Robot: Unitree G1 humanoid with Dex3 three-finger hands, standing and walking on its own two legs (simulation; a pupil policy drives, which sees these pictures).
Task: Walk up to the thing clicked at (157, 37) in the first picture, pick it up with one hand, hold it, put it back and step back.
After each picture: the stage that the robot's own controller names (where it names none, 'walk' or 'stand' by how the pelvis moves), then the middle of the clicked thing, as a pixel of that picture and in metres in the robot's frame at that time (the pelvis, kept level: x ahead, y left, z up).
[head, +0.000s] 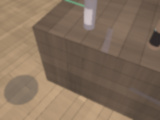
stand; out of the picture +0.69 -0.40 -0.02
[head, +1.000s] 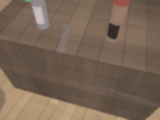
rise first; (117, 19) +0.69 -0.12 +0.02
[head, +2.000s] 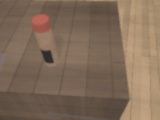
stand; (46, 43) +0.53 +0.19 +0.01
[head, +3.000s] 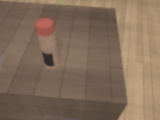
stand; (48, 46) +0.54 +0.16 -0.01
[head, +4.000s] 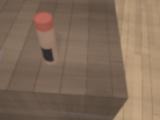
stand; (47, 41) +0.54 +0.16 -0.01
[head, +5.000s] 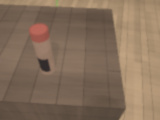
stand; (44, 51) +0.51 +0.18 -0.02
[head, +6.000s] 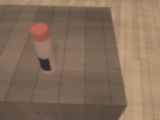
stand; (44, 51) +0.51 +0.18 -0.02
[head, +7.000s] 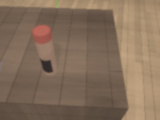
stand; (46, 53) +0.51 +0.17 -0.02
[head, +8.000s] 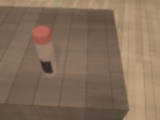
stand; (46, 53) +0.50 +0.17 -0.02
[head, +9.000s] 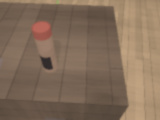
rise first; (46, 49) +0.52 +0.17 -0.02
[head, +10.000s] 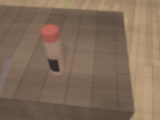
go down; (54, 52) +0.51 +0.16 -0.01
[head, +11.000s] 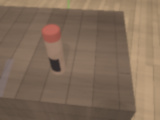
go down; (55, 52) +0.52 +0.16 -0.01
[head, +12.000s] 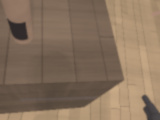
go down; (18, 11) +0.53 +0.15 +0.07
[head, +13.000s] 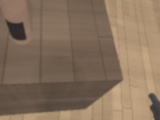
approach; (15, 11) +0.53 +0.15 +0.08
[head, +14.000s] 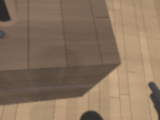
close; out of the picture +0.56 +0.16 +0.12
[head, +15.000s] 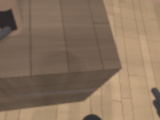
lift; out of the picture +0.54 +0.15 +0.11
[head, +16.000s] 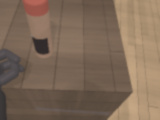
lift; (40, 29) +0.51 +0.14 +0.07
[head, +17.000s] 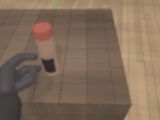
stand; (47, 51) +0.51 +0.15 +0.03
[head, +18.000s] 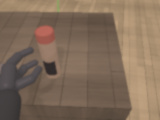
stand; (49, 54) +0.51 +0.15 +0.02
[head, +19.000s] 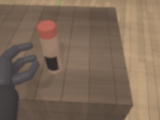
close; (51, 50) +0.51 +0.14 +0.02
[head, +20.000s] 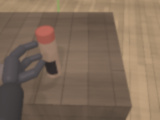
stand; (50, 54) +0.51 +0.15 +0.01
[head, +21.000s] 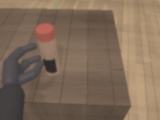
stand; (49, 52) +0.51 +0.15 +0.01
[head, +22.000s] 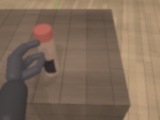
stand; (48, 52) +0.51 +0.15 +0.01
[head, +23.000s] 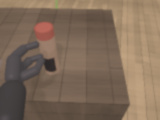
stand; (48, 51) +0.52 +0.15 +0.01
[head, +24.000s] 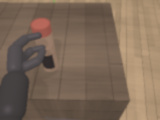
stand; (46, 48) +0.52 +0.15 +0.02
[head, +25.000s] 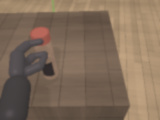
stand; (46, 56) +0.50 +0.16 +0.01
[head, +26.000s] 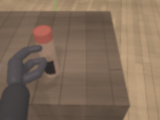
stand; (47, 54) +0.51 +0.16 +0.01
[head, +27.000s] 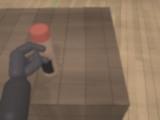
crouch; (45, 53) +0.50 +0.16 +0.02
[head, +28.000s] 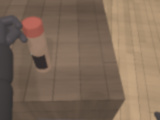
crouch; (38, 48) +0.51 +0.15 +0.02
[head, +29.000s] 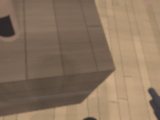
lower; out of the picture +0.54 +0.15 +0.10
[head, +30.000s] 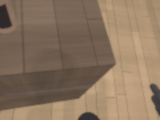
lower; out of the picture +0.55 +0.15 +0.12
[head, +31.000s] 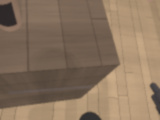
lower; out of the picture +0.55 +0.15 +0.12
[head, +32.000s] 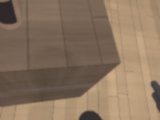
lower; out of the picture +0.55 +0.14 +0.12
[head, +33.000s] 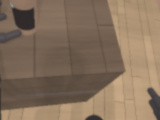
withdraw; out of the picture +0.54 +0.10 +0.11
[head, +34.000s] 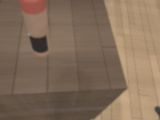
sink last; (37, 27) +0.51 +0.12 +0.06
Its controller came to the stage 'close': yes
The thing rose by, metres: 0.00
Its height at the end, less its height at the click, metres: +0.00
